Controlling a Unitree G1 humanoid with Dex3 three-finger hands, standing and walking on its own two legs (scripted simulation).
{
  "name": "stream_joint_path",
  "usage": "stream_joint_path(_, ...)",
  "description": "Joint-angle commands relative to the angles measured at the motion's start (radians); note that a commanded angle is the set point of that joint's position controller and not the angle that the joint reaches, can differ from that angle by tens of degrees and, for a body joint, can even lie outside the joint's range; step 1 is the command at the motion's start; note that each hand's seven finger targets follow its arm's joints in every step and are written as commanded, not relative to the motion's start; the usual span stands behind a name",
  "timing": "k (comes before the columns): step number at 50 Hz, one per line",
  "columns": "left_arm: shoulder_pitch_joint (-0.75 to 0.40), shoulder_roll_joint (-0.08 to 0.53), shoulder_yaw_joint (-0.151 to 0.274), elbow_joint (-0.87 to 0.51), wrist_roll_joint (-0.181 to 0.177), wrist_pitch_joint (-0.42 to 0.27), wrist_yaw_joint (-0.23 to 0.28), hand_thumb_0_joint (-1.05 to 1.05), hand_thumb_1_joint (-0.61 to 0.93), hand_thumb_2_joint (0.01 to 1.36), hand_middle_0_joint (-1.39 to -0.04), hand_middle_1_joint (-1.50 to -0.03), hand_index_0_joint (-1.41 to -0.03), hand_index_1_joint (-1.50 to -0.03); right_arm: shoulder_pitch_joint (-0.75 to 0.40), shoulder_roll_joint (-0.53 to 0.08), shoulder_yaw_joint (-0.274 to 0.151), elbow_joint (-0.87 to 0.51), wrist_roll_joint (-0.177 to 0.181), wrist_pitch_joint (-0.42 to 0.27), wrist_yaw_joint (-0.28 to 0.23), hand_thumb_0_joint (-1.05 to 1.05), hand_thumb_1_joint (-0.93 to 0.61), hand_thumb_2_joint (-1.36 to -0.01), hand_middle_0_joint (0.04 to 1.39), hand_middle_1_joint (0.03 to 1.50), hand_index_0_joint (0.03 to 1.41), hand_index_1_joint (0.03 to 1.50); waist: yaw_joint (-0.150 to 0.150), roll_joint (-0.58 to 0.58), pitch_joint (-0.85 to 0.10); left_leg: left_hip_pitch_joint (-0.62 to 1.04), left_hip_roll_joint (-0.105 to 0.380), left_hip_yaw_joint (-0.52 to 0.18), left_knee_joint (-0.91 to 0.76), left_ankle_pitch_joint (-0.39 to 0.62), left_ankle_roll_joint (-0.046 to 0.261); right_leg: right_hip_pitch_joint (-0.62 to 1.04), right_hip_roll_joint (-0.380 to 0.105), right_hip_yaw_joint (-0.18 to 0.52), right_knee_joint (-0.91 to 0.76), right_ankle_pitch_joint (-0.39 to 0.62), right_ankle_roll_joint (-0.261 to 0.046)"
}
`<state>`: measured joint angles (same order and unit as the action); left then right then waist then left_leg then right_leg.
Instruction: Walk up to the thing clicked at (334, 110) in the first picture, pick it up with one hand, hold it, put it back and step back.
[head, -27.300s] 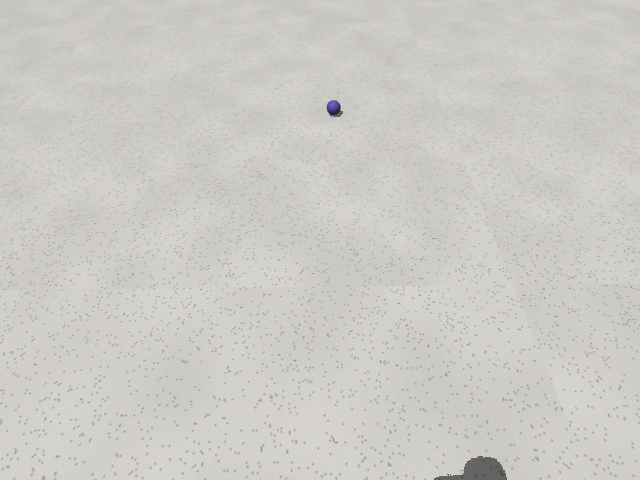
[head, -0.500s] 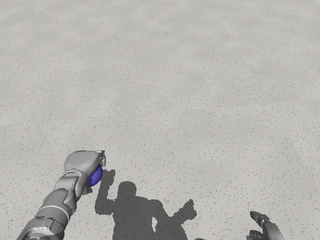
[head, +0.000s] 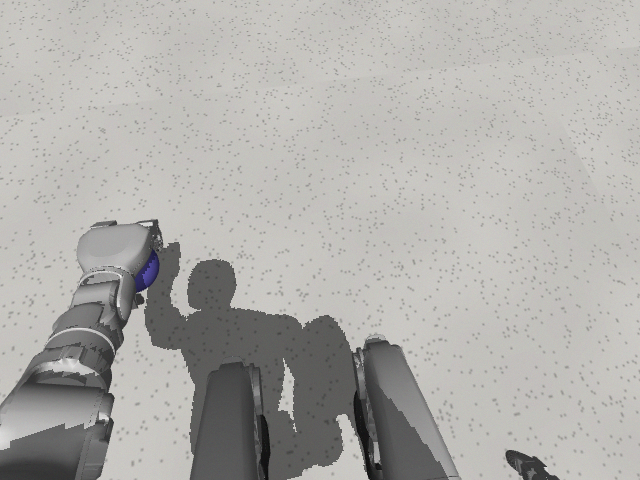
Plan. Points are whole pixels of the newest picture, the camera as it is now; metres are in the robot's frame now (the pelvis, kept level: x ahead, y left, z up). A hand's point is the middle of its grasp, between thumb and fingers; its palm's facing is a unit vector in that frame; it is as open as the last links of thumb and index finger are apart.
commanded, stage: crouch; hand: left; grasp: from above
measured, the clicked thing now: (129, 266) +0.42 +0.25 -0.13
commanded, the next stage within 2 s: lower in 1.14 s
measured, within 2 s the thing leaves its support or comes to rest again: neither
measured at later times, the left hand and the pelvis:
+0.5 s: hand (159, 291) +0.43 +0.26 -0.30, palm faces -0.45 -0.02 -0.89, open 9.9 cm; pelvis -0.01 +0.00 -0.13, yaw -1 degrees
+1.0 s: hand (169, 293) +0.44 +0.26 -0.36, palm faces -0.46 -0.03 -0.89, open 9.9 cm; pelvis -0.02 +0.00 -0.20, yaw -2 degrees
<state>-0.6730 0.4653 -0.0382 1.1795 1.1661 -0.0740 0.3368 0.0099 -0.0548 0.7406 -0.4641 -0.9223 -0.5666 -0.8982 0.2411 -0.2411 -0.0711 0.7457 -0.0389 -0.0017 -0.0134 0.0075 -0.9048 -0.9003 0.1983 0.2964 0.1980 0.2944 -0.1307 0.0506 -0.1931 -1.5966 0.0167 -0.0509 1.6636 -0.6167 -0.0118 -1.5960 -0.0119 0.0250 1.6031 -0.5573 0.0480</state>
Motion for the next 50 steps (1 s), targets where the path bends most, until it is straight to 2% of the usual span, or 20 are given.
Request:
stream_joint_path(1,-0.345,0.241,0.054,-0.107,-0.006,-0.022,0.033,0.0,0.416,0.952,-0.712,-1.08,-0.772,-1.019,0.089,-0.199,-0.059,-0.073,-0.01,-0.052,0.005,0.0,-0.895,-0.896,0.2,0.299,0.2,0.299,-0.023,0.039,-0.535,0.203,-0.034,0.018,-0.141,0.042,0.026,0.184,0.025,-0.078,-0.098,0.017,-0.083)
stream_joint_path(6,-0.416,0.282,0.069,-0.148,0.023,-0.065,0.04,0.0,0.508,0.953,-0.781,-1.071,-0.843,-1.008,0.1,-0.2,-0.046,-0.058,-0.022,-0.072,0.032,0.0,-0.897,-0.898,0.199,0.299,0.2,0.299,-0.025,0.113,-0.621,0.177,-0.039,0.007,-0.041,0.071,0.02,0.07,0.022,-0.094,0.015,0.045,-0.087)
stream_joint_path(7,-0.388,0.325,0.105,-0.108,0.032,-0.066,0.051,0.0,0.527,0.953,-0.797,-1.07,-0.859,-1.006,0.104,-0.221,-0.053,-0.05,-0.025,-0.074,0.035,0.0,-0.9,-0.898,0.199,0.299,0.2,0.299,-0.022,0.108,-0.599,0.177,-0.037,-0.004,-0.033,0.069,0.018,0.032,0.017,-0.098,0.035,0.043,-0.085)
stream_joint_path(9,-0.44,0.299,0.091,-0.139,0.043,-0.072,0.064,0.0,0.525,0.929,-0.796,-1.05,-0.859,-0.987,0.114,-0.212,-0.045,-0.041,-0.033,-0.078,0.046,0.0,-0.9,-0.899,0.199,0.299,0.2,0.299,-0.031,0.147,-0.657,0.18,-0.039,0.007,0.017,0.116,0.017,0.012,0.018,-0.102,0.077,0.083,-0.088)
stream_joint_path(10,-0.429,0.325,0.115,-0.133,0.047,-0.072,0.072,0.0,0.529,0.943,-0.806,-1.044,-0.865,-0.984,0.115,-0.222,-0.051,-0.035,-0.037,-0.08,0.05,0.0,-0.899,-0.898,0.199,0.299,0.2,0.299,-0.022,0.165,-0.676,0.2,-0.036,0.001,0.028,0.142,0.013,-0.006,0.016,-0.106,0.1,0.098,-0.089)
stream_joint_path(12,-0.408,0.295,0.101,-0.089,0.049,-0.066,0.08,0.0,0.532,0.929,-0.808,-1.04,-0.867,-0.979,0.117,-0.219,-0.045,-0.031,-0.046,-0.081,0.063,0.0,-0.903,-0.9,0.199,0.299,0.2,0.299,-0.036,0.155,-0.651,0.166,-0.037,0.014,0.077,0.18,0.02,-0.022,0.018,-0.107,0.122,0.129,-0.086)
stream_joint_path(13,-0.451,0.329,0.116,-0.124,0.051,-0.069,0.084,0.0,0.526,0.944,-0.81,-1.039,-0.865,-0.982,0.119,-0.222,-0.047,-0.032,-0.046,-0.08,0.068,0.0,-0.903,-0.901,0.199,0.299,0.2,0.299,-0.035,0.166,-0.676,0.145,-0.04,0.018,0.089,0.176,0.02,-0.019,0.019,-0.107,0.14,0.133,-0.087)
stream_joint_path(19,-0.482,0.334,0.12,-0.105,0.056,-0.067,0.09,0.0,0.526,0.971,-0.82,-1.048,-0.871,-0.996,0.124,-0.224,-0.046,-0.029,-0.059,-0.077,0.089,0.0,-0.909,-0.902,0.199,0.299,0.2,0.299,-0.048,0.184,-0.705,0.107,-0.038,0.031,0.174,0.216,0.024,-0.039,0.021,-0.113,0.207,0.175,-0.082)
stream_joint_path(21,-0.459,0.359,0.136,-0.076,0.067,-0.066,0.091,0.0,0.514,0.976,-0.823,-1.025,-0.867,-0.98,0.125,-0.232,-0.046,-0.026,-0.059,-0.072,0.092,0.0,-0.908,-0.902,0.199,0.299,0.2,0.299,-0.042,0.187,-0.684,0.082,-0.039,0.027,0.185,0.207,0.02,-0.063,0.018,-0.117,0.23,0.165,-0.083)
stream_joint_path(24,-0.47,0.316,0.111,-0.044,0.059,-0.068,0.084,0.0,0.53,0.988,-0.828,-1.053,-0.875,-1.004,0.126,-0.228,-0.042,-0.028,-0.066,-0.071,0.102,0.0,-0.909,-0.902,0.2,0.299,0.2,0.299,-0.067,0.171,-0.642,0.048,-0.038,0.031,0.223,0.2,0.024,-0.09,0.02,-0.119,0.246,0.163,-0.079)
stream_joint_path(26,-0.493,0.374,0.135,-0.061,0.059,-0.073,0.082,0.0,0.503,0.983,-0.813,-1.045,-0.859,-0.998,0.122,-0.239,-0.042,-0.028,-0.065,-0.067,0.104,0.0,-0.911,-0.903,0.2,0.299,0.2,0.299,-0.051,0.193,-0.679,0.055,-0.039,0.029,0.238,0.209,0.022,-0.1,0.02,-0.121,0.273,0.167,-0.081)
stream_joint_path(29,-0.474,0.334,0.111,0.008,0.058,-0.076,0.081,0.0,0.506,0.971,-0.81,-1.047,-0.858,-0.998,0.114,-0.234,-0.033,-0.031,-0.07,-0.063,0.113,0.0,-0.91,-0.902,0.2,0.299,0.2,0.299,-0.072,0.159,-0.6,-0.022,-0.041,0.033,0.263,0.167,0.028,-0.129,0.025,-0.125,0.287,0.141,-0.079)
stream_joint_path(32,-0.544,0.405,0.14,-0.028,0.059,-0.091,0.088,0.0,0.483,0.948,-0.801,-1.02,-0.846,-0.974,0.11,-0.244,-0.031,-0.025,-0.069,-0.063,0.114,0.0,-0.911,-0.903,0.2,0.3,0.2,0.3,-0.062,0.19,-0.639,-0.036,-0.044,0.039,0.281,0.145,0.029,-0.138,0.024,-0.124,0.311,0.122,-0.081)
stream_joint_path(35,-0.517,0.373,0.127,0.043,0.07,-0.095,0.087,0.0,0.518,0.953,-0.825,-1.016,-0.87,-0.97,0.113,-0.252,-0.023,-0.027,-0.075,-0.063,0.122,0.0,-0.909,-0.902,0.2,0.3,0.2,0.3,-0.083,0.19,-0.585,-0.045,-0.041,0.021,0.288,0.12,0.022,-0.204,0.021,-0.137,0.34,0.095,-0.082)
stream_joint_path(36,-0.574,0.393,0.129,-0.008,0.069,-0.103,0.09,0.0,0.499,0.955,-0.813,-1.008,-0.855,-0.965,0.103,-0.253,-0.025,-0.024,-0.075,-0.063,0.12,0.0,-0.906,-0.901,0.2,0.3,0.2,0.299,-0.076,0.209,-0.63,-0.045,-0.043,0.026,0.298,0.118,0.024,-0.202,0.026,-0.137,0.349,0.094,-0.086)
stream_joint_path(40,-0.537,0.418,0.141,0.091,0.078,-0.104,0.098,0.0,0.486,0.954,-0.804,-1.02,-0.847,-0.976,0.112,-0.251,-0.01,-0.019,-0.078,-0.062,0.125,0.0,-0.912,-0.903,0.2,0.3,0.2,0.3,-0.08,0.174,-0.574,-0.116,-0.051,0.039,0.332,0.108,0.031,-0.204,0.026,-0.133,0.363,0.087,-0.081)
stream_joint_path(44,-0.603,0.445,0.151,0.083,0.084,-0.115,0.108,0.0,0.481,0.951,-0.805,-0.998,-0.844,-0.959,0.111,-0.263,-0.006,-0.013,-0.082,-0.065,0.126,0.0,-0.909,-0.902,0.2,0.3,0.2,0.3,-0.086,0.212,-0.593,-0.106,-0.05,0.029,0.347,0.091,0.027,-0.256,0.024,-0.142,0.396,0.073,-0.085)
stream_joint_path(45,-0.542,0.402,0.13,0.164,0.089,-0.109,0.105,0.0,0.491,0.937,-0.813,-0.994,-0.853,-0.953,0.111,-0.257,-0.003,-0.012,-0.087,-0.066,0.13,0.0,-0.91,-0.902,0.2,0.3,0.2,0.3,-0.097,0.19,-0.55,-0.12,-0.05,0.031,0.352,0.077,0.026,-0.271,0.028,-0.145,0.397,0.057,-0.086)
stream_joint_path(47,-0.625,0.451,0.145,0.104,0.087,-0.121,0.112,0.0,0.468,0.933,-0.8,-0.982,-0.836,-0.945,0.103,-0.26,-0.001,-0.009,-0.088,-0.066,0.128,0.0,-0.908,-0.902,0.2,0.3,0.2,0.3,-0.094,0.201,-0.577,-0.154,-0.055,0.044,0.374,0.055,0.033,-0.257,0.031,-0.14,0.399,0.043,-0.086)
stream_joint_path(50,-0.587,0.451,0.143,0.157,0.086,-0.121,0.111,0.0,0.48,0.911,-0.807,-0.974,-0.845,-0.934,0.108,-0.263,0.007,-0.004,-0.092,-0.069,0.131,0.0,-0.91,-0.902,0.2,0.3,0.2,0.3,-0.096,0.182,-0.539,-0.179,-0.056,0.044,0.383,0.034,0.034,-0.272,0.028,-0.141,0.406,0.022,-0.082)
